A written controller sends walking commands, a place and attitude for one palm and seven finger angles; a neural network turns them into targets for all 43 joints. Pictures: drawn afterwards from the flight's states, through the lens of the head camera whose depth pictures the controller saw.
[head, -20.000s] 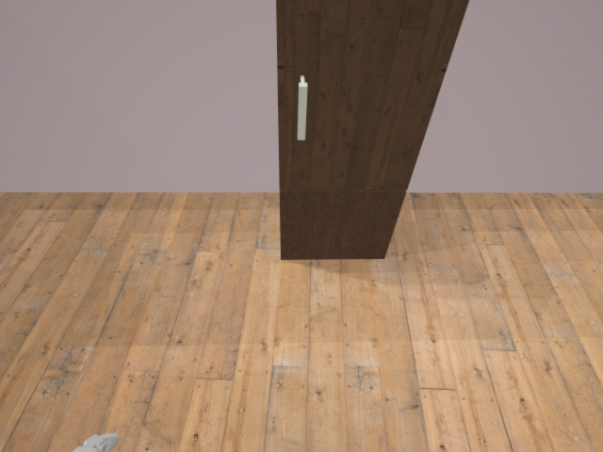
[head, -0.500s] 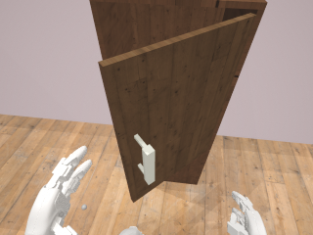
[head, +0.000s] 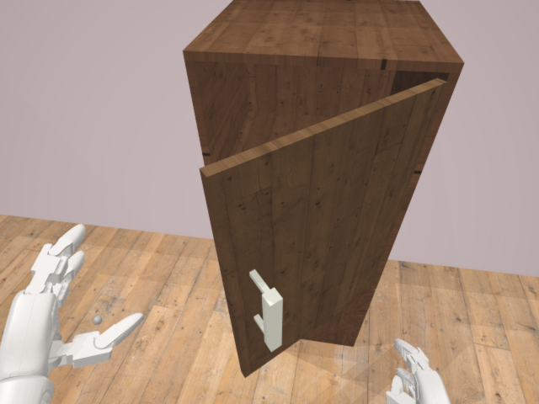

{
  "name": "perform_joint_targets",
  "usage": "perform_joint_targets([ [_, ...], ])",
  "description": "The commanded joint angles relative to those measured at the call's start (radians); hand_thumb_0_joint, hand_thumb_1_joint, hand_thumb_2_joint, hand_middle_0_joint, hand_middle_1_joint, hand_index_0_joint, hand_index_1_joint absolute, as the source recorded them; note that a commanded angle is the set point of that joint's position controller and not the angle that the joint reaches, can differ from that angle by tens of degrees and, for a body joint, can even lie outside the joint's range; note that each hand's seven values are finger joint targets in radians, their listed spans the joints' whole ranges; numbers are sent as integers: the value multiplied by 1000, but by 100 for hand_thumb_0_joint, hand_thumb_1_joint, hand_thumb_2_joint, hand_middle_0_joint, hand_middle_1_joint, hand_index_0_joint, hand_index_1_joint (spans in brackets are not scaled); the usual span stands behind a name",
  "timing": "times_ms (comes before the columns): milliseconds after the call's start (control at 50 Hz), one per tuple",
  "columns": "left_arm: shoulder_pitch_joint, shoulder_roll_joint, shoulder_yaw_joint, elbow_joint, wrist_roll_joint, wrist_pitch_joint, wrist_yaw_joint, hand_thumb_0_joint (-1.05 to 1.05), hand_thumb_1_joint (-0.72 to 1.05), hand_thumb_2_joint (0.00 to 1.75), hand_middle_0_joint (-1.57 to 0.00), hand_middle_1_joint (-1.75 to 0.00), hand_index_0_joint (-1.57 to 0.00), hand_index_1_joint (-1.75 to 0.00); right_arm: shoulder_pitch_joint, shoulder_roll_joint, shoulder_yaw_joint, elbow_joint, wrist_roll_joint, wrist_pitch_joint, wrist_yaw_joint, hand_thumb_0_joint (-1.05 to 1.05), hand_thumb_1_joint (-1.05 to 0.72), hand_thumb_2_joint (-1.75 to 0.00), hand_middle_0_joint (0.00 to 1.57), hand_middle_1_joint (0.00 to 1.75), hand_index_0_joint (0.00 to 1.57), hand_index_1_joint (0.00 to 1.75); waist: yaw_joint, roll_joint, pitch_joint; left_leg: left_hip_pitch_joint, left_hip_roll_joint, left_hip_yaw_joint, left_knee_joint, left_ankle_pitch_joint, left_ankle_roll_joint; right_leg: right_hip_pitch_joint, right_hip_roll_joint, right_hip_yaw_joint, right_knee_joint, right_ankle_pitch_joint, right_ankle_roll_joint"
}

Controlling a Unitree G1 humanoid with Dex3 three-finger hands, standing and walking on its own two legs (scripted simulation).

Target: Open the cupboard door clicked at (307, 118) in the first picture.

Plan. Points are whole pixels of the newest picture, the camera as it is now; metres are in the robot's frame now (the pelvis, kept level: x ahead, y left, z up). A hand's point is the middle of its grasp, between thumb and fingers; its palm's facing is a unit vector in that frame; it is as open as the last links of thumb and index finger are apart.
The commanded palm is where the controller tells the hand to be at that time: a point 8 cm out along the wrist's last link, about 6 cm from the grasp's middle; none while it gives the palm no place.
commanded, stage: draw the hand back to the body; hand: left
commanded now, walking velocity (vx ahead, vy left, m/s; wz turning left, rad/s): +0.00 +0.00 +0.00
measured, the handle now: (265, 311) +0.28 +0.04 -0.01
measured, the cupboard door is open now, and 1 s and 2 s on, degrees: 43 43 43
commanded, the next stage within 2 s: step back with the hand held close in 0.64 s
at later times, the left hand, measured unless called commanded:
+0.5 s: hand (75, 281) +0.20 +0.24 +0.17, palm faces +0.42 -0.83 -0.37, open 7.6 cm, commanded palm +0.15 +0.28 +0.20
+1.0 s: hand (74, 278) +0.20 +0.24 +0.17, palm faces +0.37 -0.81 -0.46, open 7.4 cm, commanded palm +0.14 +0.28 +0.20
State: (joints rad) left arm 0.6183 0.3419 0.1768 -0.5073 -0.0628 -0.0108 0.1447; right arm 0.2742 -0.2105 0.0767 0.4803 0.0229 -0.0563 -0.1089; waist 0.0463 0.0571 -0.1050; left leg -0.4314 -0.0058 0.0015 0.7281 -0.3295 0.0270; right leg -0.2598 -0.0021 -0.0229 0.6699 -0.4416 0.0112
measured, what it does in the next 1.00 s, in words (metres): stands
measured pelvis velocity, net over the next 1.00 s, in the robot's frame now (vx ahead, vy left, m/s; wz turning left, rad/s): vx -0.01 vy -0.01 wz -0.02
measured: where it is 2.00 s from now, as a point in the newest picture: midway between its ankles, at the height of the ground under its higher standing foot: outside the picture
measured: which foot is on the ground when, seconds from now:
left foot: down 0.00-1.00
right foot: down 0.00-1.00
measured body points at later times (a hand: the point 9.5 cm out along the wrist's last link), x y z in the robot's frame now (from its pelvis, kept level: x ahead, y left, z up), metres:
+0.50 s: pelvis +0.01 -0.01 +0.02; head -0.01 -0.03 +0.47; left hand +0.17 +0.28 +0.19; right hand +0.19 -0.24 -0.06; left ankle +0.03 +0.10 -0.72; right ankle -0.06 -0.13 -0.72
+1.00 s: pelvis -0.01 -0.01 +0.02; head +0.00 -0.03 +0.47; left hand +0.17 +0.28 +0.20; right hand +0.17 -0.25 -0.06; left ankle +0.03 +0.10 -0.72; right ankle -0.05 -0.13 -0.72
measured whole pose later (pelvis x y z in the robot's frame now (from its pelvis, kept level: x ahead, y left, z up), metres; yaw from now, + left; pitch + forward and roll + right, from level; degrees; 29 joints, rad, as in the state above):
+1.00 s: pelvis -0.01 -0.01 +0.02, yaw -1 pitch -1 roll -1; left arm 0.51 0.37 0.37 -0.43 -0.06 -0.10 0.11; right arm 0.17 -0.24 0.01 0.56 0.01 0.01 -0.08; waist 0.01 0.05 0.03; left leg -0.26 0.02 0.01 0.46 -0.18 0.01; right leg -0.10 0.02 -0.01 0.40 -0.28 0.00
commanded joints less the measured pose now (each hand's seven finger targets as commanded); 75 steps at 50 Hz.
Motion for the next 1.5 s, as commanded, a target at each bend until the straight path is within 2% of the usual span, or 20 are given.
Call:
perform_joint_targets([
  [0,-43,146,154,-174,-2,-67,12,0,48,72,-19,-30,-19,-30,-149,-111,-60,-146,0,-69,-7,0,-90,-90,20,30,20,30,7,-32,4,213,33,-44,-180,202,-2,-87,11,-22,-157,269,-30],
  [240,-223,234,311,-188,-18,-92,14,0,90,90,-20,-30,-20,-30,-178,-118,-74,-78,-6,-84,9,0,-90,-90,20,30,20,30,14,46,-9,319,27,-16,-247,302,-5,11,11,-14,-242,363,-29],
  [300,-144,150,249,-88,-25,-79,-4,0,90,90,-20,-30,-20,-30,-181,-119,-79,-67,-6,-74,18,0,-90,-90,20,30,20,30,11,1,35,319,28,-6,-256,335,-2,21,10,-20,-253,400,-23],
  [360,-171,160,250,-100,-27,-82,-12,0,90,90,-20,-30,-20,-30,-190,-128,-91,-71,-7,-63,23,0,-90,-90,20,30,20,30,10,-38,34,326,27,-2,-271,293,3,25,12,-15,-275,380,-18],
  [480,-222,242,308,-184,-18,-100,-1,0,90,90,-20,-30,-20,-30,-213,-121,-88,-65,-12,-72,11,0,-90,-90,20,30,20,30,22,17,-9,355,13,12,-273,297,6,67,5,-6,-297,409,-22],
  [580,-206,209,284,-170,-17,-104,0,0,90,90,-20,-30,-20,-30,-210,-115,-86,-48,-11,-87,11,0,-90,-90,20,30,20,30,17,56,25,368,12,11,-281,306,1,59,8,-9,-313,407,-23],
  [700,-183,167,263,-73,-28,-101,-14,0,90,90,-20,-30,-20,-30,-215,-119,-95,-44,-12,-71,13,0,-90,-90,20,30,20,30,14,-68,68,361,16,18,-299,275,9,53,7,-6,-328,397,-11],
  [740,-258,199,283,-101,-26,-107,-14,0,90,90,-20,-30,-20,-30,-223,-120,-96,-41,-10,-69,12,0,-90,-90,20,30,20,30,14,-47,56,369,11,21,-297,273,12,55,7,1,-336,398,-11],
  [760,-361,322,401,-140,-8,-149,-8,0,90,90,-20,-30,-20,-30,-189,-136,-99,-53,-10,-48,15,0,-90,-90,20,30,20,30,-28,-59,114,343,29,4,-243,252,27,-20,-45,74,-399,460,2],
  [780,-373,325,398,-110,-2,-168,-10,0,90,90,-20,-30,-20,-30,-193,-125,-98,-36,-12,-37,11,0,-90,-90,20,30,20,30,-30,-62,119,336,25,-4,-228,249,24,-17,-68,80,-404,520,-2],
  [800,-278,250,334,-53,0,-160,-19,0,90,90,-20,-30,-20,-30,-205,-124,-98,-30,-17,-28,12,0,-90,-90,20,30,20,30,-39,-72,101,348,26,-4,-228,294,24,-5,-69,67,-387,558,1],
  [860,-186,206,295,-81,4,-156,-25,0,90,90,-20,-30,-20,-30,-201,-133,-106,-57,-15,-3,19,0,-90,-90,20,30,20,30,-36,-4,35,376,41,-2,-251,419,21,34,-52,44,-349,572,15],
  [900,-146,213,301,-124,4,-158,-21,0,90,90,-20,-30,-20,-30,-203,-135,-110,-71,-14,9,21,0,-90,-90,20,30,20,30,-32,33,-3,385,53,-6,-263,496,19,54,-40,31,-323,565,13],
  [960,-100,252,347,-168,0,-162,-13,0,90,90,-20,-30,-20,-30,-207,-133,-117,-90,-11,30,22,0,-90,-90,20,30,20,30,-31,-27,-49,376,64,-9,-269,540,16,75,-28,29,-302,580,13],
  [1020,-69,278,382,-191,-7,-168,-3,0,90,90,-20,-30,-20,-30,-211,-128,-120,-104,-8,44,20,0,-90,-90,20,30,20,30,-29,-27,-65,343,72,-12,-276,543,12,93,-24,29,-278,573,10],
  [1180,-31,258,371,-179,-8,-187,11,0,90,90,-20,-30,-20,-30,-205,-140,-133,-97,-6,34,17,0,-90,-90,20,30,20,30,-41,39,-18,231,83,-34,-313,347,11,65,-15,39,-273,434,9],
  [1260,-51,246,359,-187,1,-201,16,0,90,90,-20,-30,-20,-30,-196,-147,-130,-100,-7,11,19,0,-90,-90,20,30,20,30,-49,39,36,105,93,-68,-387,28,18,69,10,48,-275,255,9],
  [1380,-105,255,392,-204,34,-233,22,0,90,90,-20,-30,-20,-30,-195,-163,-134,-103,-18,-28,14,0,-90,-90,20,30,20,30,-41,129,83,-215,148,-162,-515,-351,58,238,64,30,-133,109,13],
  [1420,-106,244,393,-211,36,-237,21,0,90,90,-20,-30,-20,-30,-186,-155,-135,-101,-20,-42,18,0,-90,-90,20,30,20,30,-37,135,66,-239,151,-161,-514,-373,58,252,74,26,-96,106,3],
  [1480,-87,278,417,-259,28,-248,23,0,90,90,-20,-30,-20,-30,-171,-142,-139,-94,-22,-60,26,0,-90,-90,20,30,20,30,-38,72,19,-116,97,-114,-402,-275,33,141,43,78,-191,74,-23],
])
